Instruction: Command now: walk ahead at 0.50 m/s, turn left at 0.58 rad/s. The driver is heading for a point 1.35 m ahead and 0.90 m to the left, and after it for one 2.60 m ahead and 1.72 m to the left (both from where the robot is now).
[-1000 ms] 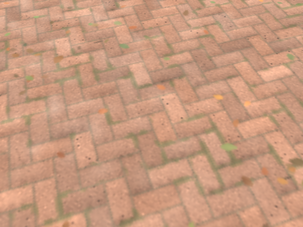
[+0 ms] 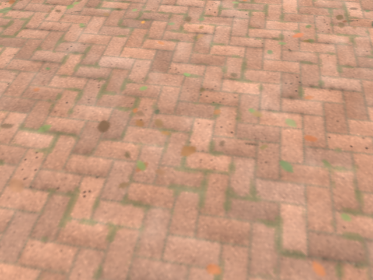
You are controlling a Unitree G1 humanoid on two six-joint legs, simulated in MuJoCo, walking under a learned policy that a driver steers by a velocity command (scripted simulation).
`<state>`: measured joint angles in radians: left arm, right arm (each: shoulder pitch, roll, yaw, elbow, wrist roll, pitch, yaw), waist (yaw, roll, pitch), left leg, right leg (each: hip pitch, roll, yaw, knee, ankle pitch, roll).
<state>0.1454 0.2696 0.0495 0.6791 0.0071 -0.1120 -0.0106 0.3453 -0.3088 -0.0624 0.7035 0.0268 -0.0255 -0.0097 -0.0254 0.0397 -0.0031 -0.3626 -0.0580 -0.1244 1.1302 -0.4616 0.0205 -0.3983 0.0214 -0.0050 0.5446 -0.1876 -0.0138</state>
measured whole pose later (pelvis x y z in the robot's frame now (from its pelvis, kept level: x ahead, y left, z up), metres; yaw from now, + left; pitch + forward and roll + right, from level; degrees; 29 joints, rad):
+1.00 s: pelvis +0.53 +0.13 +0.00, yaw +36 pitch +1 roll -1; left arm 0.12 0.27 0.05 0.71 0.01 -0.11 -0.02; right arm 0.36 -0.31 -0.07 0.70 0.03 -0.02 -0.02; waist -0.03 0.03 0.01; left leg -0.35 -0.06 -0.14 1.14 -0.46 0.02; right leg -0.39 0.03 -0.01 0.55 -0.18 -0.02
